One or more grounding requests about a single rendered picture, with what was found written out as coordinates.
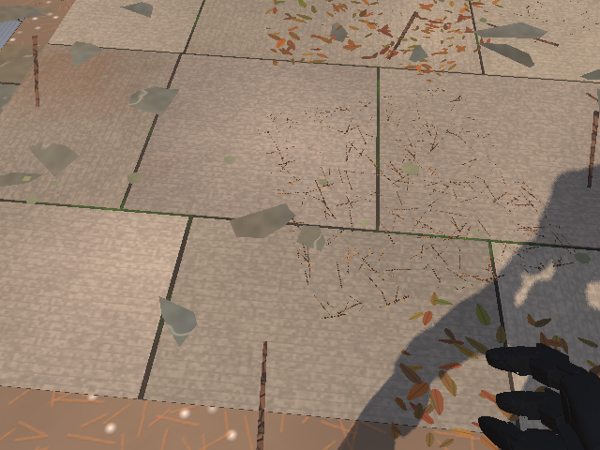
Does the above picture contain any robot right hand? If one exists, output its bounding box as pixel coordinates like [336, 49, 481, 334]
[478, 343, 600, 450]

